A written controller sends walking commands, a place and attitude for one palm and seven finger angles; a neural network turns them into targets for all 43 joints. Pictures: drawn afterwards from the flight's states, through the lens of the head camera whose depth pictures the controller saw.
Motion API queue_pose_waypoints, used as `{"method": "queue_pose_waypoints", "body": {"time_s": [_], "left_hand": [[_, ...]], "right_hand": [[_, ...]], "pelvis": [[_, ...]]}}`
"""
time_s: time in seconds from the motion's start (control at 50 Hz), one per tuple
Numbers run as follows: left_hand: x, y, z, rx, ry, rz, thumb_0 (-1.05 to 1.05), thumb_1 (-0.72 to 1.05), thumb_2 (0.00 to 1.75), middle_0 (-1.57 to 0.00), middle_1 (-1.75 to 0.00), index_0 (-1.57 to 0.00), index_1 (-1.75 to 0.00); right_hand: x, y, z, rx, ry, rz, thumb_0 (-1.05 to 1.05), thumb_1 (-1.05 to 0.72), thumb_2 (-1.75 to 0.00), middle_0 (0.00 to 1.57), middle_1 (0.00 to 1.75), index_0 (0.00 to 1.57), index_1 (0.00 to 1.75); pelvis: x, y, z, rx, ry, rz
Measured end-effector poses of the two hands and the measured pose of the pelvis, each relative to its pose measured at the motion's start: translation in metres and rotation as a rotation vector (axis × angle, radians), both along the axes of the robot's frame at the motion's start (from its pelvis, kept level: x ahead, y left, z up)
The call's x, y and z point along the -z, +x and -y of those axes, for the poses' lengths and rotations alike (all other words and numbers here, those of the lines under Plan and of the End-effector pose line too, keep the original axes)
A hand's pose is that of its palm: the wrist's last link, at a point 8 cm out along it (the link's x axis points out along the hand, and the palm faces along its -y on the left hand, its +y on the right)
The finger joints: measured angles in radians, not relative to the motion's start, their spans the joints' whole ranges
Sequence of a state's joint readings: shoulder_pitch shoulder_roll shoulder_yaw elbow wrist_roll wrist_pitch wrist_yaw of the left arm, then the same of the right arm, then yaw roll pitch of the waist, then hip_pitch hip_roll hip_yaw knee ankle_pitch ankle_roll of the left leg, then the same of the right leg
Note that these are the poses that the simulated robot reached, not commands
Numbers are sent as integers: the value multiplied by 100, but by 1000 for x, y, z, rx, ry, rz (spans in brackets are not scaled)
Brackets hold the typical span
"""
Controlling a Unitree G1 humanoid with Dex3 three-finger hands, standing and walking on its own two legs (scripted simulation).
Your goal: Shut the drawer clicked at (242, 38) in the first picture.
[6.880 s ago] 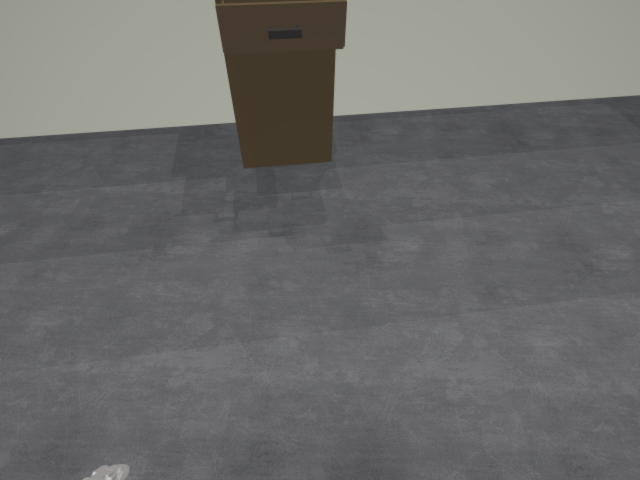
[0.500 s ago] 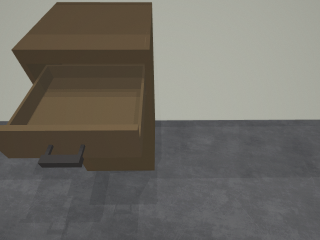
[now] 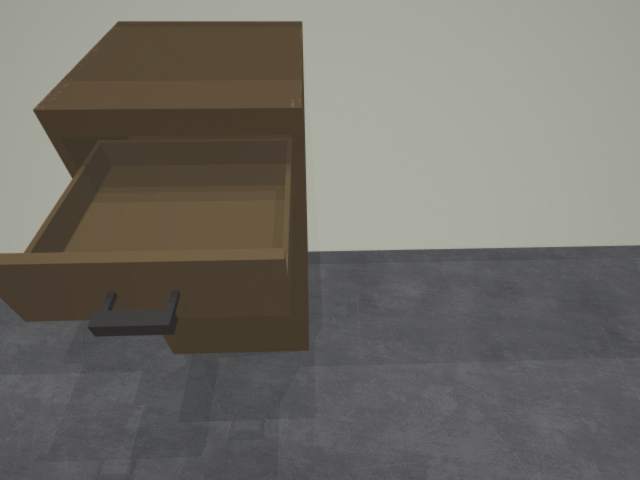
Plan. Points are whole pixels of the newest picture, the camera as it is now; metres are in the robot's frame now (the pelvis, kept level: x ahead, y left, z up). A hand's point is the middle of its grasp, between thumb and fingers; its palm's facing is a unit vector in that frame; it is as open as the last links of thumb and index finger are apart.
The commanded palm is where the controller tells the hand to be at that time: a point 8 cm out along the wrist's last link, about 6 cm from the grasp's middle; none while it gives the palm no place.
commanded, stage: look again from close up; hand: left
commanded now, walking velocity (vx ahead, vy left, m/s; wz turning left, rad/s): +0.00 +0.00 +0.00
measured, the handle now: (138, 309) +0.34 +0.27 +0.01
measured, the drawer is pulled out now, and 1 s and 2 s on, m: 0.30 0.30 0.30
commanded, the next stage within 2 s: shuffle to correct the standing spot in 0.36 s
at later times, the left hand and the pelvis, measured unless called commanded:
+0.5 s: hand out of the picture +0.00 +0.22 -0.16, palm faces -0.02 -0.98 -0.22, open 7.4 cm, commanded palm none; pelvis -0.01 +0.05 +0.01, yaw -2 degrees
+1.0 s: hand out of the picture +0.07 +0.24 -0.16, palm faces +0.05 -0.98 -0.21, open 7.3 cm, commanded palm none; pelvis +0.05 +0.06 +0.01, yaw +2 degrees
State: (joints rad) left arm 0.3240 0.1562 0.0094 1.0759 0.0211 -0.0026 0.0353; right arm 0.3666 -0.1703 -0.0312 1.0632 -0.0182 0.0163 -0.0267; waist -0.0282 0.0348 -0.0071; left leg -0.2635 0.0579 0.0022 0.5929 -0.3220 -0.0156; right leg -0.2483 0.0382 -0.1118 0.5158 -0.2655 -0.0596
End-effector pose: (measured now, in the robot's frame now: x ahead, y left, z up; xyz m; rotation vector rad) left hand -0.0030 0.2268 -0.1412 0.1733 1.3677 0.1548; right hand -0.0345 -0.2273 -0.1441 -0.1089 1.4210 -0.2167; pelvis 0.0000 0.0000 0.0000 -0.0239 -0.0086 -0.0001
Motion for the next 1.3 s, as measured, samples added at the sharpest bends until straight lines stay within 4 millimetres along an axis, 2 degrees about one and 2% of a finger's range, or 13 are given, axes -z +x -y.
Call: {"method": "queue_pose_waypoints", "body": {"time_s": [0.16, 0.28, 0.38, 0.52, 0.66, 0.72, 0.8, 0.84, 0.88, 1.02, 1.12, 1.2, 1.3], "left_hand": [[-4, 30, -27, 16, 6, 92, 1, 91, 90, -20, -30, -20, -29], [-9, 34, -39, 30, 10, 114, 0, 91, 90, -20, -30, -20, -29], [-10, 22, -44, 37, 10, 75, 0, 91, 90, -20, -30, -20, -29], [-9, -6, -44, 28, 4, -10, 0, 91, 90, -20, -30, -20, -29], [-7, -25, -40, -13, -3, -64, 1, 91, 90, -20, -30, -20, -29], [-3, -28, -41, -55, -6, -67, 1, 91, 90, -20, -30, -20, -29], [7, -27, -48, -100, -22, -76, 1, 91, 90, -20, -30, -20, -29], [11, -20, -53, -99, -31, -92, 1, 91, 90, -20, -30, -20, -29], [8, -6, -56, -77, -32, -98, 1, 91, 90, -20, -30, -20, -29], [-12, 83, -64, -38, 6, 48, 2, 94, 90, -20, -30, -20, -29], [-11, 129, -63, -21, 43, 148, 1, 94, 90, -20, -30, -20, -29], [-8, 141, -57, -6, 45, 158, 1, 93, 90, -20, -30, -20, -29], [0, 134, -58, -28, 12, 155, 0, 91, 90, -20, -30, -20, -29]], "right_hand": [[-6, 38, -22, -40, -14, 120, 0, -91, -90, 20, 30, 19, 30], [-6, 51, -35, -53, -4, 158, 1, -93, -90, 20, 30, 20, 30], [-6, 46, -42, -52, 6, 149, 0, -93, -90, 20, 30, 20, 30], [-3, 24, -49, -37, 26, 82, 0, -92, -90, 20, 30, 20, 30], [4, 3, -49, -33, 44, -18, 0, -91, -90, 20, 30, 20, 30], [5, 4, -48, -47, 36, -51, 0, -91, -90, 20, 30, 20, 30], [2, 19, -50, -68, 7, -49, 0, -91, -90, 20, 30, 20, 30], [2, 29, -52, -71, -7, -24, 0, -91, -90, 20, 30, 19, 30], [0, 35, -56, -61, -12, -3, 0, -91, -90, 20, 30, 19, 30], [-7, 52, -76, -70, 35, -41, 0, -91, -90, 20, 30, 19, 30], [9, 81, -75, -62, 71, -45, 0, -91, -90, 20, 30, 20, 30], [18, 111, -67, -53, 60, -3, 0, -91, -90, 20, 30, 20, 30], [9, 141, -58, -86, 2, 74, 0, -92, -90, 20, 30, 20, 30]], "pelvis": [[-2, 2, -23, 17, 12, 23], [-4, -3, -36, 26, 19, 34], [-6, -7, -43, 34, 26, 31], [-7, -10, -46, 41, 30, 29], [-3, -1, -44, 19, 25, 15], [1, 5, -46, -5, 13, 7], [6, 18, -54, -39, 7, 7], [8, 25, -59, -32, 20, 10], [5, 33, -63, -21, 25, 10], [-8, 58, -62, -37, 28, -4], [2, 75, -51, -43, 43, 1], [6, 74, -51, -58, 24, -4], [7, 63, -60, -64, 26, 4]]}}
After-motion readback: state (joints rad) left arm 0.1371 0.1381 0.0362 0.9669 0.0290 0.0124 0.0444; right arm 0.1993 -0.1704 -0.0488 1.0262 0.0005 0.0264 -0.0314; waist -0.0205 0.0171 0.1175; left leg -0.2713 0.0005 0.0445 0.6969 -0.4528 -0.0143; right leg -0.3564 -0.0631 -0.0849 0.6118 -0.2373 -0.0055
